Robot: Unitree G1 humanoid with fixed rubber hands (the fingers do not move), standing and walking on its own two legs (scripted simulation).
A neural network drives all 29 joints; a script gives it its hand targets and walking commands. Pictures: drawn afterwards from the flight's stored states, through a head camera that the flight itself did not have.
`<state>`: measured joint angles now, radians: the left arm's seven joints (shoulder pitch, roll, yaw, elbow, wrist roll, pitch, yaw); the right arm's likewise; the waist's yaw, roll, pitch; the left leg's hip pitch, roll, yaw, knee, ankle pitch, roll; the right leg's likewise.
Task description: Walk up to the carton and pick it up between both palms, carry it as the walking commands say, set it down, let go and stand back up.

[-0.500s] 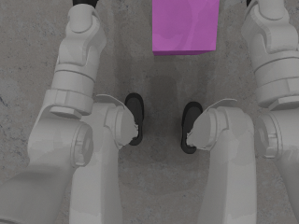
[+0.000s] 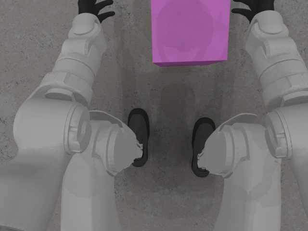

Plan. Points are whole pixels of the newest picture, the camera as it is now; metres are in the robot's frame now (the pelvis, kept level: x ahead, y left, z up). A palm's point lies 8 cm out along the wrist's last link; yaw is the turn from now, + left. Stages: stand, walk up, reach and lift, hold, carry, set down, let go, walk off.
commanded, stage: reach and lift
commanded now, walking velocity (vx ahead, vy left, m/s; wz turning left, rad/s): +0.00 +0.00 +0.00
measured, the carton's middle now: (185, 22) +0.53 -0.04 -0.28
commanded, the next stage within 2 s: none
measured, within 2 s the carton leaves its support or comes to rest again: leaves its support in 1.56 s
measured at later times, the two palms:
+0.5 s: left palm (95, 9) +0.55 +0.16 -0.21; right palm (251, 5) +0.55 -0.18 -0.22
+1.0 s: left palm (124, 13) +0.54 +0.10 -0.21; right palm (240, 5) +0.55 -0.15 -0.22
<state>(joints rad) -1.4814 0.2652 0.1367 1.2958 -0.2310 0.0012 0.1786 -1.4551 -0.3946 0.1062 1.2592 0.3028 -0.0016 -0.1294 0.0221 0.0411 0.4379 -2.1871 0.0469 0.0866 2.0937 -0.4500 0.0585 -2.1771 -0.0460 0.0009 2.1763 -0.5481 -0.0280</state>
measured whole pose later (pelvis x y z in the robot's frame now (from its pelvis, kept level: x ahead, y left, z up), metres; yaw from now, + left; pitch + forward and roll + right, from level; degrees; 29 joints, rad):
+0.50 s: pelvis +0.01 +0.00 -0.02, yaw -1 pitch +35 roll +2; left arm -1.54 0.30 0.10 1.35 -0.29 -0.06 0.16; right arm -1.52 -0.41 0.20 1.27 0.39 -0.06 -0.12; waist 0.02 0.04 0.42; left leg -2.32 0.05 0.08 2.17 -0.46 0.06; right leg -2.30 -0.03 0.00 2.24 -0.56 -0.03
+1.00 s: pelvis +0.01 +0.00 -0.02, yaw -1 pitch +36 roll +2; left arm -1.58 0.16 0.10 1.41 -0.27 -0.09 0.18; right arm -1.55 -0.32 0.14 1.34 0.31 -0.09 -0.15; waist 0.02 0.04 0.39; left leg -2.33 0.05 0.08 2.17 -0.47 0.06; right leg -2.31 -0.02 0.00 2.24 -0.56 -0.03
